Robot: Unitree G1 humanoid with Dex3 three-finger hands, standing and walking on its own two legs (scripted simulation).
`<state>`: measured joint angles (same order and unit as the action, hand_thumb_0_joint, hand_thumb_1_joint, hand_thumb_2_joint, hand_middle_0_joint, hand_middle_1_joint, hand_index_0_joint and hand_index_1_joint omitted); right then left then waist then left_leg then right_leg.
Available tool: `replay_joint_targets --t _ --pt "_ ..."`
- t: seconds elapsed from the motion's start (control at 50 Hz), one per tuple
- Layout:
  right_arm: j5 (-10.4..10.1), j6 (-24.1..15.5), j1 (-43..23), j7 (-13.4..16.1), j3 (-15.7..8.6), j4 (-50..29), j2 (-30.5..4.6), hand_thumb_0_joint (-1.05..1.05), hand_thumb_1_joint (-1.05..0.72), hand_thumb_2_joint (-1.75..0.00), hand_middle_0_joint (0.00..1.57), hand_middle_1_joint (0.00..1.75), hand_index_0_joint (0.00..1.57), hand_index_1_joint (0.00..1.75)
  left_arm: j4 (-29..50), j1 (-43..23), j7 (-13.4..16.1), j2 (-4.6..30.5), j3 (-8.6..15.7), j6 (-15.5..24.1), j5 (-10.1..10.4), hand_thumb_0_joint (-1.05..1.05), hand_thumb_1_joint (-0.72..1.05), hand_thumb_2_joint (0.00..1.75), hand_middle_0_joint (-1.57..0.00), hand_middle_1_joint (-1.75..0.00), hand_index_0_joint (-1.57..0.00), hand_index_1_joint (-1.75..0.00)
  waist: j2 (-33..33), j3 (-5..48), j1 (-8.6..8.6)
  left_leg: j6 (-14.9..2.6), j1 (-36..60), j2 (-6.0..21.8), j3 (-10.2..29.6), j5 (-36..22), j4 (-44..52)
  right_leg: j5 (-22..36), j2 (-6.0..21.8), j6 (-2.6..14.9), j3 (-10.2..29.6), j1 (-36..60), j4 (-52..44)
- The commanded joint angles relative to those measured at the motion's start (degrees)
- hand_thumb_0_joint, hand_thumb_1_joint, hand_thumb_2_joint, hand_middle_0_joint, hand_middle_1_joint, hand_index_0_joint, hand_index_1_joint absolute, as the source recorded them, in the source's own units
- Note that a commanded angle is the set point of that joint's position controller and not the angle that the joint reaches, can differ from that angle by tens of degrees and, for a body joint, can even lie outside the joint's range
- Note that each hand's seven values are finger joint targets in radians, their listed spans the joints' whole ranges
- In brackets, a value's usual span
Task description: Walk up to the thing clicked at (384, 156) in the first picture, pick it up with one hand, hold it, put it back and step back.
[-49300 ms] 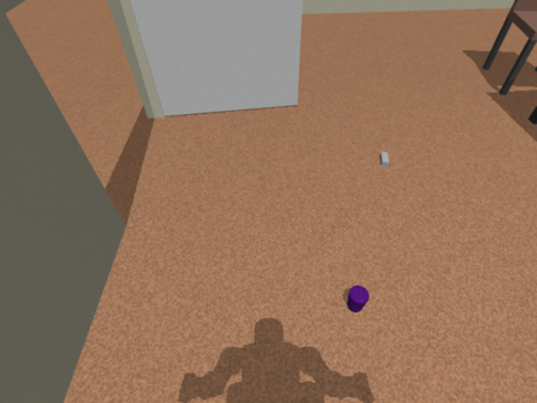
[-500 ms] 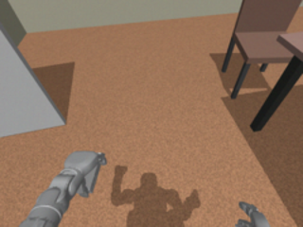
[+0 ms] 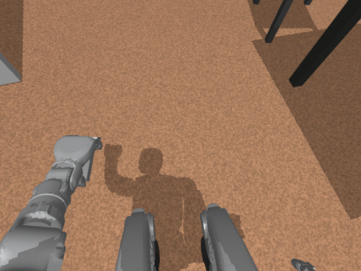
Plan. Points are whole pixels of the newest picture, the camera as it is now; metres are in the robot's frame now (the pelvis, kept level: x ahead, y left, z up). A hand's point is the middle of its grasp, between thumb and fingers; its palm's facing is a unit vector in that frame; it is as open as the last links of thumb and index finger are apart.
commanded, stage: crouch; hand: left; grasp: from above
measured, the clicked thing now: (83, 163) +0.41 +0.25 -0.14
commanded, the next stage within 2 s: lower in 1.22 s
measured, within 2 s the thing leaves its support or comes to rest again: neither
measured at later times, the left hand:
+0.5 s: hand (96, 173) +0.43 +0.26 -0.31, palm faces -0.46 +0.04 -0.89, open 10.9 cm
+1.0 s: hand (102, 173) +0.45 +0.27 -0.38, palm faces -0.48 +0.02 -0.88, open 10.9 cm
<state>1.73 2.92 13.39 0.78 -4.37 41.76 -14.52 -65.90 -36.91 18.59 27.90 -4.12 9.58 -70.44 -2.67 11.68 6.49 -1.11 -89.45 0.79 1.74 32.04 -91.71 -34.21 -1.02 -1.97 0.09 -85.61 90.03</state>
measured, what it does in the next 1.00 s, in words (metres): lowers itself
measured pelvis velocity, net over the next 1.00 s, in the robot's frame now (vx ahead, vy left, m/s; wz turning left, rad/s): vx -0.01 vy -0.01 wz -0.11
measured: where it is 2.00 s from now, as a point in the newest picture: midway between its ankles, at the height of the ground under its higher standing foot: outside the picture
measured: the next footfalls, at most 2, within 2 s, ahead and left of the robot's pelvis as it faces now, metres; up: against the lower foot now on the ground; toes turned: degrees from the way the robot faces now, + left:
none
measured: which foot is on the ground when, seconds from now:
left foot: down 0.00-1.00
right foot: down 0.00-1.00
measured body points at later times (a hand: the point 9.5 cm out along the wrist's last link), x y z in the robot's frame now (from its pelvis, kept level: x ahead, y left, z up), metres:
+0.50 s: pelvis -0.01 +0.00 -0.15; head +0.22 +0.04 +0.24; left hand +0.45 +0.26 -0.26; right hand +0.07 -0.28 -0.27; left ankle +0.08 +0.11 -0.54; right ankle +0.06 -0.14 -0.54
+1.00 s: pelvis -0.01 -0.01 -0.22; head +0.23 +0.04 +0.16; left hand +0.47 +0.26 -0.33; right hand +0.02 -0.29 -0.32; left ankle +0.08 +0.11 -0.54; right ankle +0.06 -0.14 -0.54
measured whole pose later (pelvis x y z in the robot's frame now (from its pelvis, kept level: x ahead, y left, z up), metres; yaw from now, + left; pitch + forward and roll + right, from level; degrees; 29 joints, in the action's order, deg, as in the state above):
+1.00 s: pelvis -0.01 -0.01 -0.22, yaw -6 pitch +35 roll -9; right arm 7.9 -0.4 7.9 -7.2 1.9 42.9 -14.5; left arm -80.0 -52.1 20.9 44.9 6.1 18.8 -76.7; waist 1.0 4.0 11.5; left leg 0.0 -130.7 1.2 7.8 38.7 -133.6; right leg -41.2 -3.4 -2.3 -4.7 -124.5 129.7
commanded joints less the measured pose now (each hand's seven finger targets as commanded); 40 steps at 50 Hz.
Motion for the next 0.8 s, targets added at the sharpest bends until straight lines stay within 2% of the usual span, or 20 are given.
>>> replay_joint_targets --t 0.0,0.02,0.06,0.08,0.12,0.2,0.24,0.26,0.32,0.36,0.46,0.48,0.52,0.54,0.58,0.6,0.64,0.66,0.7,0.78 --pt "0.75 -2.91 4.62 0.45 -3.29 -4.55 -10.98 0.00 -0.90 -0.90 0.20 0.30 0.20 0.30 6.95 -20.43 1.45 16.06 5.22 0.64 0.54 0.00 0.53 0.76 -0.92 -0.60 -0.93 -0.59 -3.82 28.48 0.56 0.59 17.89 -1.14 2.82 1.17 8.21 1.71 -1.12 4.51 -3.19 2.14 -6.01" --pt "0.92 -3.13 4.71 0.18 -3.20 -4.18 -10.91 0.00 -0.90 -0.90 0.20 0.30 0.20 0.30 5.07 -20.21 1.02 14.53 4.27 1.04 0.78 0.00 0.56 0.71 -0.93 -0.59 -0.95 -0.57 -3.66 27.74 1.17 0.45 16.20 -1.12 2.99 1.80 6.65 1.23 -1.19 4.52 -3.29 -0.01 -4.85" --pt "1.13 -3.68 4.88 -0.21 -2.99 -3.80 -10.82 0.00 -0.89 -0.90 0.20 0.30 0.20 0.30 7.36 -23.86 0.97 17.46 5.52 2.33 0.63 0.00 0.56 0.73 -0.93 -0.61 -0.95 -0.59 -4.72 31.01 0.97 0.24 14.46 -1.28 2.49 1.43 3.24 1.37 -1.32 4.64 -3.30 -1.56 -2.68" --pt "1.32 -3.95 5.16 -0.54 -2.70 -3.67 -10.96 0.00 -0.90 -0.90 0.20 0.30 0.20 0.30 4.07 -21.58 0.95 17.58 5.91 2.62 0.43 0.00 0.57 0.72 -0.92 -0.63 -0.95 -0.60 -3.39 29.96 1.59 0.06 12.19 -1.35 2.67 0.94 1.54 1.63 -1.18 4.45 -3.51 -2.65 -1.44" --pt "1.82 -4.42 5.25 -1.15 -2.42 -3.23 -10.84 0.00 -0.89 -0.90 0.20 0.30 0.20 0.30 6.92 -25.54 1.37 18.34 6.26 3.95 0.15 0.00 0.58 0.74 -0.93 -0.63 -0.96 -0.61 -4.88 32.57 1.97 -0.01 10.56 -1.33 2.60 0.41 -1.50 1.97 -1.28 4.46 -3.76 -5.54 1.04" --pt "2.57 -4.81 5.55 -2.36 -2.03 -2.21 -11.69 0.00 -0.90 -0.90 0.20 0.30 0.20 0.30 6.04 -26.11 2.66 22.15 8.61 5.51 -1.60 0.00 0.59 0.73 -0.94 -0.64 -0.97 -0.61 -9.67 35.19 1.16 0.56 9.85 -1.09 3.15 -2.18 -5.12 3.05 -1.25 4.64 -4.68 -10.97 6.29" --pt "3.18 -4.96 6.04 -3.06 -1.66 -1.60 -11.51 0.00 -0.90 -0.90 0.20 0.30 0.20 0.30 5.31 -26.64 3.31 21.86 8.58 5.92 -2.24 0.00 0.59 0.73 -0.95 -0.63 -0.97 -0.60 -9.55 36.32 1.82 0.28 9.24 -0.99 2.64 -4.45 -7.98 4.83 -1.49 4.52 -5.02 -12.01 7.97" --pt "3.36 -5.05 6.23 -3.24 -1.72 -1.38 -11.75 0.00 -0.90 -0.90 0.20 0.30 0.20 0.30 7.18 -28.83 3.86 24.23 10.03 6.21 -2.76 0.00 0.60 0.76 -0.96 -0.64 -0.98 -0.61 -11.89 38.12 1.45 0.56 9.82 -0.87 2.70 -5.14 -8.64 5.30 -1.35 4.57 -5.13 -12.75 9.26" --pt "3.86 -5.11 6.50 -4.00 -1.53 -0.99 -11.54 0.00 -0.91 -0.90 0.20 0.30 0.20 0.30 5.65 -29.51 4.73 23.94 9.84 6.18 -3.34 0.00 0.60 0.73 -0.97 -0.63 -0.99 -0.60 -12.67 38.72 1.97 0.32 8.77 -0.79 2.21 -6.87 -11.56 6.73 -1.70 4.59 -5.61 -14.14 11.50" --pt "4.14 -5.08 6.46 -4.36 -1.63 -0.57 -11.68 0.00 -0.91 -0.90 0.20 0.30 0.20 0.30 3.00 -27.93 4.83 23.03 9.82 5.77 -3.20 0.00 0.61 0.72 -0.96 -0.62 -0.98 -0.60 -11.71 37.34 2.18 0.10 7.43 -0.53 2.26 -7.04 -13.24 6.87 -1.74 4.35 -5.93 -15.41 12.38" --pt "4.57 -5.00 6.44 -5.50 -1.55 -0.38 -11.85 0.00 -0.91 -0.90 0.20 0.30 0.20 0.30 2.12 -29.17 4.14 24.04 9.64 5.81 -3.12 0.00 0.61 0.71 -0.96 -0.62 -0.99 -0.59 -13.85 37.11 2.85 0.14 6.40 -0.26 2.45 -9.09 -17.08 8.40 -1.89 4.35 -6.35 -17.68 16.37" --pt "4.63 -5.00 6.56 -5.53 -1.55 -0.17 -12.31 0.00 -0.91 -0.90 0.20 0.30 0.20 0.30 3.61 -30.58 4.27 25.17 10.46 6.01 -2.81 0.00 0.59 0.72 -0.95 -0.62 -0.97 -0.60 -13.69 38.59 2.77 0.19 6.34 -0.15 2.70 -9.92 -17.73 9.13 -1.97 4.30 -6.61 -17.81 17.29" --pt "4.77 -4.87 6.61 -5.70 -1.36 -0.14 -12.10 0.00 -0.91 -0.90 0.20 0.30 0.20 0.30 2.55 -31.64 4.37 25.79 10.35 6.27 -3.03 0.00 0.58 0.74 -0.95 -0.63 -0.97 -0.61 -14.02 37.78 3.22 0.14 4.56 -0.13 2.42 -9.13 -19.12 8.89 -2.13 4.28 -6.75 -18.47 18.26" --pt "4.90 -4.85 6.78 -5.94 -1.11 -0.26 -12.05 0.00 -0.91 -0.90 0.20 0.30 0.20 0.30 -0.18 -28.88 4.11 24.54 10.00 6.21 -3.04 0.00 0.58 0.73 -0.95 -0.62 -0.98 -0.60 -12.16 35.71 3.58 0.00 3.63 -0.13 2.66 -9.09 -19.70 8.63 -2.18 4.15 -6.87 -18.97 18.39" --pt "4.97 -4.55 6.15 -5.95 -1.05 0.15 -12.09 0.00 -0.91 -0.90 0.20 0.30 0.20 0.30 1.83 -32.67 4.17 27.67 10.77 6.94 -3.45 0.00 0.58 0.74 -0.96 -0.62 -0.98 -0.60 -12.64 37.30 2.96 -0.36 1.27 -0.22 1.59 -8.33 -21.67 8.98 -2.70 4.16 -6.45 -18.49 18.95" --pt "5.04 -4.61 6.47 -6.12 -0.66 -0.22 -12.00 0.00 -0.91 -0.90 0.20 0.30 0.20 0.30 -1.42 -30.03 4.18 28.14 11.70 6.79 -3.49 0.00 0.60 0.73 -0.96 -0.64 -0.99 -0.61 -11.43 35.04 3.35 -0.41 -0.53 -0.30 1.56 -7.65 -21.97 8.45 -2.58 3.98 -6.55 -18.23 19.15" --pt "5.46 -4.43 6.02 -6.47 -0.37 0.03 -11.98 0.00 -0.91 -0.90 0.20 0.30 0.20 0.30 -1.65 -30.76 4.09 27.08 10.55 7.14 -3.76 0.00 0.61 0.77 -0.99 -0.62 -1.00 -0.61 -10.74 33.89 3.45 -0.63 -2.80 -0.19 1.16 -6.15 -23.18 7.75 -2.90 3.99 -6.56 -18.90 19.91" --pt "5.33 -4.37 5.56 -6.37 -0.33 0.19 -12.31 0.00 -0.91 -0.90 0.20 0.30 0.20 0.30 -0.31 -32.95 4.28 28.84 11.26 7.50 -3.96 0.00 0.62 0.75 -0.98 -0.63 -1.00 -0.61 -12.40 34.79 3.13 -0.39 -2.72 -0.19 1.36 -5.73 -23.16 7.32 -2.87 4.19 -6.76 -19.99 20.88" --pt "5.51 -4.31 5.52 -6.55 0.00 -0.06 -12.34 0.00 -0.91 -0.90 0.20 0.30 0.20 0.30 -1.49 -32.13 4.33 28.97 11.38 7.87 -4.12 0.00 0.61 0.74 -0.98 -0.61 -1.00 -0.60 -13.84 34.96 2.89 -0.13 -1.97 -0.10 1.79 -6.57 -23.84 7.43 -3.03 4.35 -7.17 -20.94 22.43" --pt "5.67 -4.10 5.29 -6.78 0.45 -0.01 -13.14 0.00 -0.91 -0.90 0.20 0.30 0.20 0.30 -3.74 -32.62 4.37 29.74 11.38 8.32 -4.55 0.00 0.62 0.75 -0.99 -0.61 -1.00 -0.59 -14.10 32.76 3.72 0.08 -3.42 -0.03 2.81 -5.04 -24.70 6.41 -2.97 4.40 -8.02 -23.80 24.63"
